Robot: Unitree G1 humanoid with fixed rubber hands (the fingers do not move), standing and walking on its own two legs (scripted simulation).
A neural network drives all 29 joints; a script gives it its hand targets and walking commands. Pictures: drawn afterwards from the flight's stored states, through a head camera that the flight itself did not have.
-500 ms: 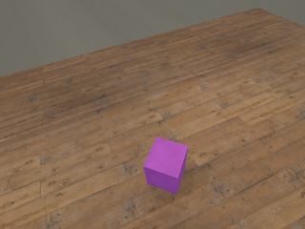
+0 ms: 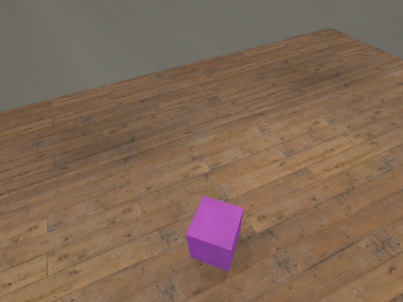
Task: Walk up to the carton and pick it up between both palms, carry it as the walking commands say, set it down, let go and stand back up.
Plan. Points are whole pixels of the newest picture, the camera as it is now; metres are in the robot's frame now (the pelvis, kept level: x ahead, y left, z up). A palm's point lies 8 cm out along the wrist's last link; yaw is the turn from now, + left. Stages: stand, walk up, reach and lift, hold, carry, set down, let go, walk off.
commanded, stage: walk up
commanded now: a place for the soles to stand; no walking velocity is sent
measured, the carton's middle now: (215, 233) +0.58 +0.00 -0.65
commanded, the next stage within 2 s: none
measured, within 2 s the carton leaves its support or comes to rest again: neither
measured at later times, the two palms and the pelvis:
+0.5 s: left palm out of the picture +0.06 +0.43 -0.10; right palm out of the picture +0.11 -0.29 -0.12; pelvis +0.03 +0.06 -0.02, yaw -4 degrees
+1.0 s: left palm (41, 245) +0.30 +0.44 -0.11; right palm out of the picture +0.15 -0.20 -0.16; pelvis +0.15 +0.13 -0.04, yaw -14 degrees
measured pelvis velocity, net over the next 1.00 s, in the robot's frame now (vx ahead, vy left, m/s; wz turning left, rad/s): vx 0.15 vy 0.13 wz -0.25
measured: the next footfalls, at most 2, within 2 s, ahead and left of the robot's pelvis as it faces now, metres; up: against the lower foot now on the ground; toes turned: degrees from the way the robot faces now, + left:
left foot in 0.50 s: +0.14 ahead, +0.21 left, +0.00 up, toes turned -2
right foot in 0.76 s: +0.17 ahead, +0.02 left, +0.00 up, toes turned -18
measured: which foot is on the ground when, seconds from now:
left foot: down 0.00-0.22, up 0.24-0.48, down 0.50-0.76, up 0.78-1.00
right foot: down 0.00-0.50, up 0.52-0.74, down 0.76-1.00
